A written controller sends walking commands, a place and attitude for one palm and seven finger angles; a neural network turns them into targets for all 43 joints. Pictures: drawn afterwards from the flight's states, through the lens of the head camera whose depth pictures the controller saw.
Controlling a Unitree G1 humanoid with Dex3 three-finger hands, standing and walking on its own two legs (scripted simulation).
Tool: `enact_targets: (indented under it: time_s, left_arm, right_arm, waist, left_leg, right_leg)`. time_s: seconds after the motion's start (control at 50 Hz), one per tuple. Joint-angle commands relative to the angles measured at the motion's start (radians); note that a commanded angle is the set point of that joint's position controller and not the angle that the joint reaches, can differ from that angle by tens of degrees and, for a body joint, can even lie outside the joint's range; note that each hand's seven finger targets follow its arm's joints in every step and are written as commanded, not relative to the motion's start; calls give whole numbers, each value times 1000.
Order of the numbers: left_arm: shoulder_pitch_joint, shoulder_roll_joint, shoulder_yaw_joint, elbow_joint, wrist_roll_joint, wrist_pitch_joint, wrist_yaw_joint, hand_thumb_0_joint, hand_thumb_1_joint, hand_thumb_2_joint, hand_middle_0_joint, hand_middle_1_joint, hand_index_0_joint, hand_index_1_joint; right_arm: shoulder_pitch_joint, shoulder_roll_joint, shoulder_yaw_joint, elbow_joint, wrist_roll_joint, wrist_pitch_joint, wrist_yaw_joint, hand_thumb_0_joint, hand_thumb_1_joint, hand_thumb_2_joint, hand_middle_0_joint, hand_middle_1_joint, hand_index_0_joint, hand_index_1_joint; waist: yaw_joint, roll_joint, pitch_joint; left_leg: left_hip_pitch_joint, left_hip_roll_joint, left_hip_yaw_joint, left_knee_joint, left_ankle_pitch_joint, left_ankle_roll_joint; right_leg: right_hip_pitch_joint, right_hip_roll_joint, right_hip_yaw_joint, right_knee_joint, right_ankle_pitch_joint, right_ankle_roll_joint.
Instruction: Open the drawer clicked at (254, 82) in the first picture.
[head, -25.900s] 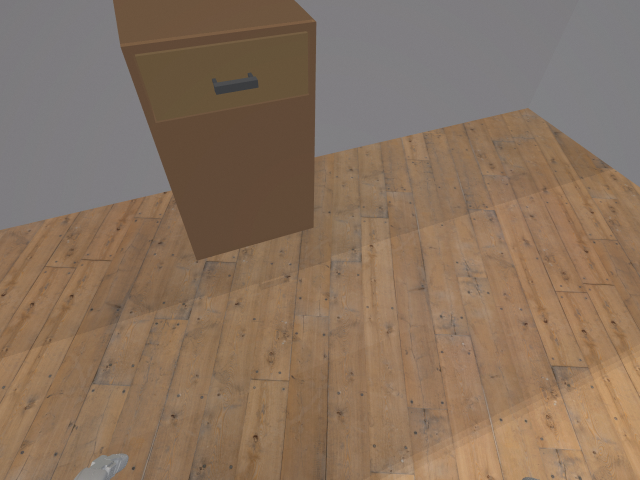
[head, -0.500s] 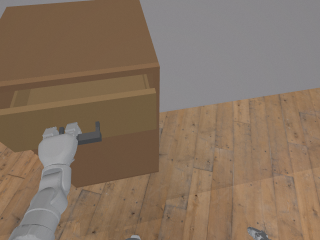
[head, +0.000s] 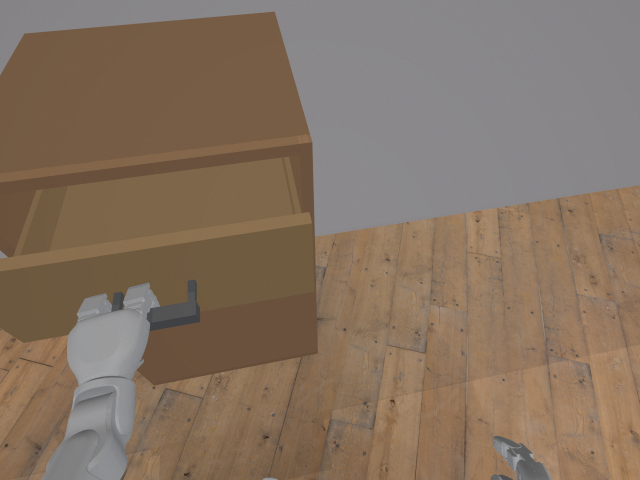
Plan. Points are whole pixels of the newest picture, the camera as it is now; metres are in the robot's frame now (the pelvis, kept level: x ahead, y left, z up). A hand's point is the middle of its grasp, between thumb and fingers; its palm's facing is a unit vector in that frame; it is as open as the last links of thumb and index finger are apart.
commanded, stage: pull the drawer open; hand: left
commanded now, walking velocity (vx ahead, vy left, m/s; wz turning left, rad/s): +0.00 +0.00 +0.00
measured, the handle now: (154, 305) +0.34 +0.25 -0.01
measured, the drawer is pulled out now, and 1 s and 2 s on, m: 0.13 0.25 0.30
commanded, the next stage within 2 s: open the thumb to release the handle in 1.84 s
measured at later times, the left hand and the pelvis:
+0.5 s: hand (126, 406) +0.22 +0.26 -0.03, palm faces -0.01 -0.08 -1.00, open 5.5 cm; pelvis -0.01 -0.01 +0.00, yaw +1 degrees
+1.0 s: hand (120, 459) +0.16 +0.24 -0.03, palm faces -0.02 -0.10 -0.99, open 5.5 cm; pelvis -0.01 -0.01 -0.01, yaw +1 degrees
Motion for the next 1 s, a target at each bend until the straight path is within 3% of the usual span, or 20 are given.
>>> enact_targets:
  time_s: [0.0,0.12,0.18,0.2,0.26,0.3,0.36,0.4,0.42,0.48,0.56,0.6,0.64,0.68,0.72,0.76,0.78,0.9,0.96,0.98]
  left_arm:
    - [-30,191,97,-241,7,6,57,0,900,900,-400,-1350,-400,-1350]
    - [7,169,79,-261,9,20,72,0,900,900,-400,-1350,-400,-1350]
    - [13,189,101,-286,14,20,78,0,900,900,-400,-1350,-400,-1350]
    - [27,171,82,-298,19,21,81,0,900,900,-400,-1350,-400,-1350]
    - [55,161,74,-292,16,26,80,0,900,900,-400,-1350,-400,-1350]
    - [89,171,87,-306,15,26,80,0,900,900,-400,-1350,-400,-1350]
    - [115,160,78,-308,17,25,78,0,900,900,-400,-1350,-400,-1350]
    - [100,174,88,-342,22,21,80,0,900,900,-400,-1350,-400,-1350]
    - [127,142,58,-339,24,24,80,0,900,900,-400,-1350,-400,-1350]
    - [171,165,87,-356,19,21,81,0,900,900,-400,-1350,-400,-1350]
    - [184,131,49,-371,22,20,80,0,900,900,-400,-1350,-400,-1350]
    - [190,153,71,-396,23,18,83,0,900,900,-400,-1350,-400,-1350]
    - [228,130,47,-420,22,16,85,0,900,900,-400,-1350,-400,-1350]
    - [293,149,79,-417,15,14,87,0,900,900,-400,-1350,-400,-1350]
    - [352,132,67,-434,13,12,87,0,900,900,-400,-1350,-400,-1350]
    - [337,135,65,-461,14,8,90,0,900,900,-400,-1350,-400,-1350]
    - [372,153,90,-467,12,5,92,0,900,900,-400,-1350,-400,-1350]
    - [498,154,98,-527,16,-9,107,0,900,900,-400,-1350,-400,-1350]
    - [531,123,65,-561,19,-16,116,0,900,900,-400,-1350,-400,-1350]
    - [526,140,84,-570,15,-17,119,0,900,900,-400,-1350,-400,-1350]
  right_arm:
    - [-62,-132,-37,-142,-2,-46,-6,0,-900,-900,200,300,200,300]
    - [-85,-131,-34,-145,-4,-54,-7,0,-900,-900,200,300,200,300]
    - [-99,-131,-31,-145,-8,-54,-11,0,-900,-900,200,300,200,300]
    - [-101,-124,-30,-148,-8,-55,-10,0,-900,-900,200,300,200,300]
    - [-107,-124,-29,-148,-7,-56,-11,0,-900,-900,200,300,200,300]
    - [-120,-120,-24,-155,-7,-55,-13,0,-900,-900,200,300,200,300]
    - [-134,-116,-23,-159,-7,-56,-14,0,-900,-900,200,300,200,300]
    - [-141,-115,-20,-163,-9,-55,-15,0,-900,-900,200,300,200,300]
    - [-143,-110,-20,-170,-9,-57,-13,0,-900,-900,200,300,200,300]
    - [-150,-112,-19,-174,-11,-56,-13,0,-900,-900,200,300,200,300]
    - [-158,-105,-16,-178,-12,-56,-12,0,-900,-900,200,300,200,300]
    - [-169,-106,-12,-181,-13,-55,-12,0,-900,-900,200,300,200,300]
    - [-171,-103,-14,-188,-16,-57,-9,0,-900,-900,200,300,200,300]
    - [-170,-105,-14,-193,-16,-58,-8,0,-900,-900,200,300,200,300]
    - [-177,-100,-14,-203,-14,-58,-5,0,-900,-900,200,300,200,300]
    - [-181,-102,-14,-202,-17,-56,-2,0,-900,-900,200,300,200,300]
    - [-184,-102,-13,-205,-17,-56,-2,0,-900,-900,200,300,200,300]
    - [-196,-96,-7,-223,-23,-50,13,0,-900,-900,200,300,200,300]
    - [-193,-94,-9,-236,-27,-48,22,0,-900,-900,200,300,200,300]
    - [-194,-98,-8,-236,-27,-45,21,0,-900,-900,200,300,200,300]
  waist:
    - [42,25,-268]
    - [30,-1,-203]
    - [40,4,-221]
    - [43,20,-226]
    - [40,-13,-200]
    - [52,-17,-206]
    - [49,-18,-168]
    - [57,14,-185]
    - [53,11,-166]
    - [61,-6,-188]
    - [54,-9,-152]
    - [65,9,-162]
    - [65,10,-177]
    - [72,-21,-177]
    - [76,-39,-163]
    - [68,-30,-150]
    - [79,-1,-158]
    - [91,-2,-159]
    - [86,16,-144]
    - [85,18,-151]
  left_leg:
    - [234,-32,74,-95,433,31]
    - [212,-34,72,-98,363,33]
    - [222,-34,68,-100,365,32]
    - [234,-35,71,-100,371,32]
    - [219,-36,69,-100,343,32]
    - [217,-40,70,-99,341,33]
    - [208,-41,69,-100,314,33]
    - [218,-40,68,-105,313,30]
    - [220,-39,66,-104,309,30]
    - [220,-41,67,-98,320,31]
    - [208,-43,66,-97,287,32]
    - [212,-42,64,-98,289,30]
    - [222,-42,66,-91,299,31]
    - [206,-43,64,-86,309,30]
    - [193,-44,67,-78,300,31]
    - [189,-44,67,-74,289,32]
    - [187,-43,66,-78,298,29]
    - [186,-42,64,-60,313,28]
    - [187,-39,61,-54,308,29]
    - [187,-37,58,-54,313,28]
  right_leg:
    - [125,21,-113,-73,489,-67]
    - [99,21,-116,-83,434,-65]
    - [103,21,-114,-80,426,-69]
    - [102,19,-114,-78,429,-68]
    - [98,20,-116,-82,410,-66]
    - [113,18,-110,-83,421,-66]
    - [95,18,-109,-90,390,-67]
    - [94,18,-107,-85,376,-69]
    - [83,19,-112,-86,363,-70]
    - [106,19,-106,-86,387,-71]
    - [83,17,-108,-85,359,-68]
    - [84,16,-104,-81,357,-71]
    - [87,15,-106,-78,368,-70]
    - [108,16,-102,-73,399,-71]
    - [103,15,-97,-69,405,-68]
    - [91,12,-95,-70,402,-67]
    - [102,12,-94,-64,407,-72]
    - [87,15,-91,-41,421,-73]
    - [62,16,-102,-32,393,-74]
    - [65,17,-97,-33,400,-77]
